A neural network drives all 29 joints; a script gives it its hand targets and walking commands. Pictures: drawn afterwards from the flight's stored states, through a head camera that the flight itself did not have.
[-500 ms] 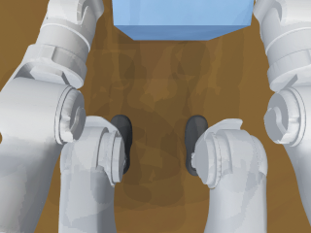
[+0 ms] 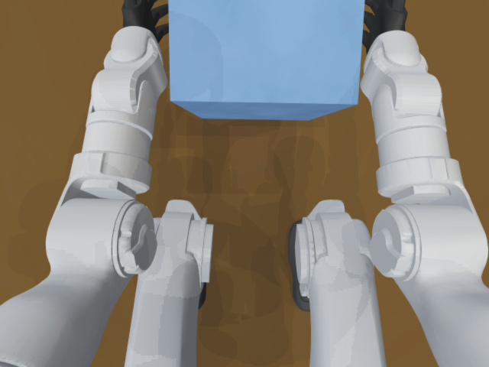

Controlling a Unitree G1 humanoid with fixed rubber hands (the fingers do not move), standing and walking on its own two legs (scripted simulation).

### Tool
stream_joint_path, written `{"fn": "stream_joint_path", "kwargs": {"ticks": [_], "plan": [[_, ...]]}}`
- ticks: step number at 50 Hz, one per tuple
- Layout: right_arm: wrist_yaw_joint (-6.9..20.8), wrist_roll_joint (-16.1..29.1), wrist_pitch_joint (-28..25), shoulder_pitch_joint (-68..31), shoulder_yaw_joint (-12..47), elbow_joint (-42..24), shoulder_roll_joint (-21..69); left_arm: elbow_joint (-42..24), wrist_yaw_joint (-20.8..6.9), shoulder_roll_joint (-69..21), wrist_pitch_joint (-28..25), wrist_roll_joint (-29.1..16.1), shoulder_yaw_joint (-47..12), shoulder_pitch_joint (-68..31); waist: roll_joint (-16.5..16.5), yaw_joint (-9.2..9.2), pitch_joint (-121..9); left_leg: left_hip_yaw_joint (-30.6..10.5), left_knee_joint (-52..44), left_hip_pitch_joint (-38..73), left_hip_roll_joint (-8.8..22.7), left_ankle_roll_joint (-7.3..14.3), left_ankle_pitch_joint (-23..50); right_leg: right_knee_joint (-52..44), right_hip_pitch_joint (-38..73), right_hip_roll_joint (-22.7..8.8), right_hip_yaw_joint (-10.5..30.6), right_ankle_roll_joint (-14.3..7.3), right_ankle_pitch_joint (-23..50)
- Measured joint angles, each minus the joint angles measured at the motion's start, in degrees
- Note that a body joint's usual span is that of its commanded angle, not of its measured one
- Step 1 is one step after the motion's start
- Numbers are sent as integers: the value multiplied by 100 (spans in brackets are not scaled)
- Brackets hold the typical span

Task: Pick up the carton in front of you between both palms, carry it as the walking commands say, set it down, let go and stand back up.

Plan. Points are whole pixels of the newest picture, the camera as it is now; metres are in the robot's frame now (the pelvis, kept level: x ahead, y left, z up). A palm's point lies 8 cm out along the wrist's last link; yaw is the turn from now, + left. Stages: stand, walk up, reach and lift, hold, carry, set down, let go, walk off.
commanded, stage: reach and lift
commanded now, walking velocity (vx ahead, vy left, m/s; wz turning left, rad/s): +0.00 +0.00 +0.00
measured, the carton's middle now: (260, 44) +0.56 -0.02 -0.18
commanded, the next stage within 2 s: none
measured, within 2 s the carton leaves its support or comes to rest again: neither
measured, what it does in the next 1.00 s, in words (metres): rises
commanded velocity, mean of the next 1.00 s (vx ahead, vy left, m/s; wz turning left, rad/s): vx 0.00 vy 0.00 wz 0.00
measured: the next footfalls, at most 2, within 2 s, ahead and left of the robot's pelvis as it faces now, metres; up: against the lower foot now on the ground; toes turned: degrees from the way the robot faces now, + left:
none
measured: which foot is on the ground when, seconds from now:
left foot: down 0.00-1.00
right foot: down 0.00-1.00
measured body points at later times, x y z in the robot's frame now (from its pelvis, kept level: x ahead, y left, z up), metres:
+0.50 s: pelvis -0.01 +0.01 +0.12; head +0.26 -0.01 +0.48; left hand +0.51 +0.13 +0.06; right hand +0.50 -0.17 +0.06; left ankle +0.10 +0.13 -0.35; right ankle +0.10 -0.13 -0.35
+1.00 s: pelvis +0.04 +0.00 +0.26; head +0.19 -0.01 +0.68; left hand +0.46 +0.14 +0.22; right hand +0.45 -0.16 +0.22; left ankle +0.10 +0.13 -0.35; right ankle +0.10 -0.13 -0.35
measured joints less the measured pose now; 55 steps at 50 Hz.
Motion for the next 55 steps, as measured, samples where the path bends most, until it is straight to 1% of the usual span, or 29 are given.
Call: {"fn": "stream_joint_path", "kwargs": {"ticks": [2, 8, 10, 13, 16, 19, 28, 34, 40, 47, 55], "plan": [[92, -262, 80, 205, -272, 1, 185, 30, -91, -182, 60, 254, 249, 192, 26, -19, -448, 6, -222, 46, 20, 63, 73, -250, 66, 12, 12, 35, 74], [467, -1172, 274, 427, -1098, 306, 499, 348, -350, -686, 233, 1342, 1146, 332, -10, -24, -1266, 47, -1030, 399, 105, 204, 364, -1103, 436, 42, 59, 65, 387], [559, -1390, 314, 449, -1263, 334, 555, 337, -405, -782, 285, 1578, 1312, 361, -45, -8, -1389, 59, -1289, 518, 122, 221, 472, -1363, 552, 48, 78, 63, 501], [645, -1614, 350, 461, -1432, 296, 644, 225, -472, -859, 353, 1761, 1435, 421, -86, 11, -1500, 62, -1620, 663, 125, 227, 615, -1686, 696, 43, 92, 51, 640], [687, -1735, 389, 495, -1514, 168, 741, 27, -519, -891, 435, 1799, 1440, 512, -102, 18, -1565, 44, -1877, 782, 110, 217, 722, -1936, 822, 22, 85, 38, 728], [707, -1754, 453, 610, -1501, -51, 833, -216, -553, -911, 530, 1740, 1359, 656, -94, 15, -1630, 13, -2084, 903, 93, 205, 779, -2140, 958, -8, 62, 25, 767], [709, -1550, 696, 1460, -1236, -810, 1077, -842, -562, -1127, 726, 1563, 1044, 1440, -62, 14, -1945, -16, -2700, 1656, 133, 228, 708, -2760, 1713, -33, 41, 1, 696], [669, -1476, 671, 2145, -1103, -949, 1245, -894, -567, -1290, 656, 1544, 930, 2083, -85, 54, -2209, 9, -3268, 2498, 196, 262, 647, -3310, 2527, -21, 71, -22, 648], [655, -1548, 547, 2731, -1056, -937, 1444, -838, -636, -1392, 529, 1568, 890, 2663, -108, 85, -2370, -2, -3917, 3435, 225, 281, 677, -3938, 3455, -42, 71, -62, 665], [650, -1611, 428, 3342, -990, -1016, 1647, -878, -697, -1489, 417, 1573, 794, 3268, -110, 77, -2372, -54, -4720, 4545, 242, 300, 808, -4743, 4585, -80, 35, -102, 777], [652, -1553, 383, 4045, -820, -1208, 1780, -1049, -727, -1622, 384, 1584, 610, 3939, -118, 68, -2212, -68, -5719, 5934, 287, 343, 1020, -5759, 5987, -100, 43, -116, 992]]}}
